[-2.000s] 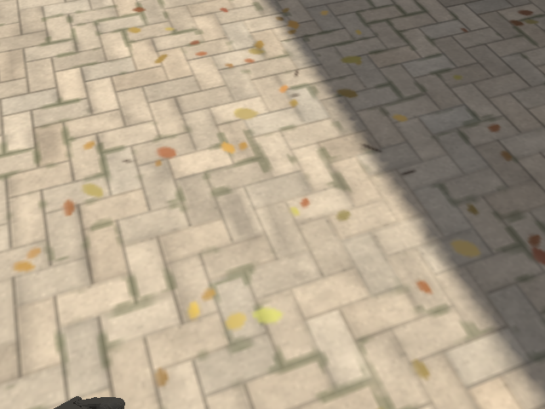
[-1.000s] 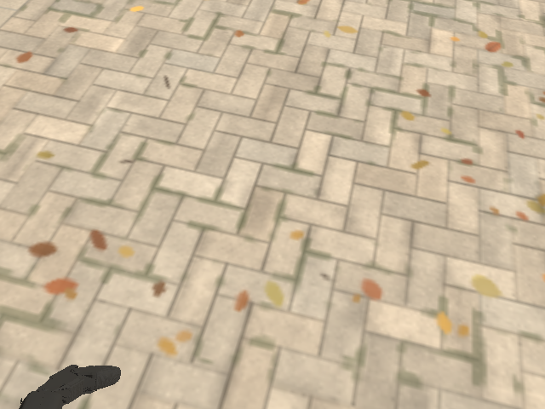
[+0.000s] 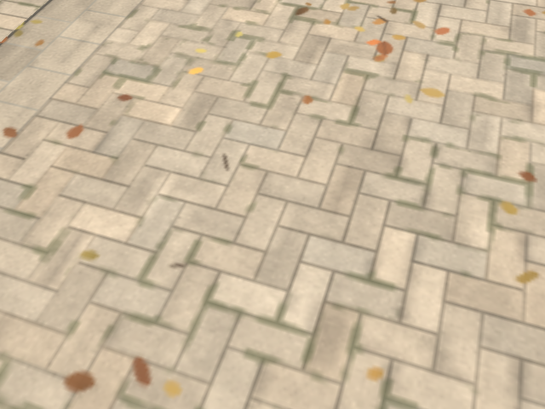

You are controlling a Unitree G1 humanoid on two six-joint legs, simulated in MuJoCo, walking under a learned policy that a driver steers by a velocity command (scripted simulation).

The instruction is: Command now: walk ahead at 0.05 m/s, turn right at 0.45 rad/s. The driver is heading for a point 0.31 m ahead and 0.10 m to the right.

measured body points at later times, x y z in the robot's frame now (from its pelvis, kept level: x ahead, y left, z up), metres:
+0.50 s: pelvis +0.03 -0.01 +0.00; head +0.06 -0.03 +0.45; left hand +0.26 +0.23 -0.09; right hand +0.10 -0.33 -0.11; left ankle +0.08 +0.12 -0.72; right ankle +0.01 -0.12 -0.74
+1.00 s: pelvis +0.02 -0.02 +0.00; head +0.04 -0.05 +0.45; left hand +0.28 +0.14 -0.10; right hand -0.02 -0.32 -0.13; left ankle +0.08 +0.11 -0.73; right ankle -0.04 -0.12 -0.74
